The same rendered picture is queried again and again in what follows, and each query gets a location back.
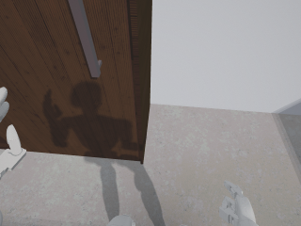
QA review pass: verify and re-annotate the left robot thigh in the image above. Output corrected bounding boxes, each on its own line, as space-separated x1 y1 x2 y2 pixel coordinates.
106 215 135 226

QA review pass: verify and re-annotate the left robot hand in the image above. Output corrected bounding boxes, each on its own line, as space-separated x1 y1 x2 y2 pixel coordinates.
0 87 26 180

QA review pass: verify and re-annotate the right robot hand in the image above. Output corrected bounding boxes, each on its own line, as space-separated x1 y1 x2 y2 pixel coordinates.
219 180 256 226

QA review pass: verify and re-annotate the handle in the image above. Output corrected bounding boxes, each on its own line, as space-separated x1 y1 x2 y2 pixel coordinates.
68 0 103 78

